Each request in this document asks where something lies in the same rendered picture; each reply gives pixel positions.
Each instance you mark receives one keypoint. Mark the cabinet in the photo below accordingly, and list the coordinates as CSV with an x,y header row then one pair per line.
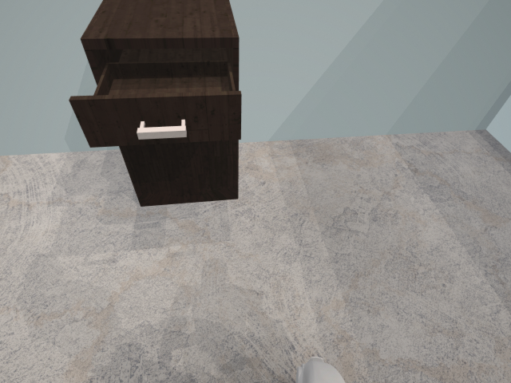
x,y
170,30

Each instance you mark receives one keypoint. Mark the drawer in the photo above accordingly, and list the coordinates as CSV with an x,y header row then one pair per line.
x,y
161,93

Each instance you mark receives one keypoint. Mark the robot right thigh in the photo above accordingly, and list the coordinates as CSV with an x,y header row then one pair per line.
x,y
318,372

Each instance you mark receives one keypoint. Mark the handle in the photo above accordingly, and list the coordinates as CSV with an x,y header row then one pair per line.
x,y
161,132

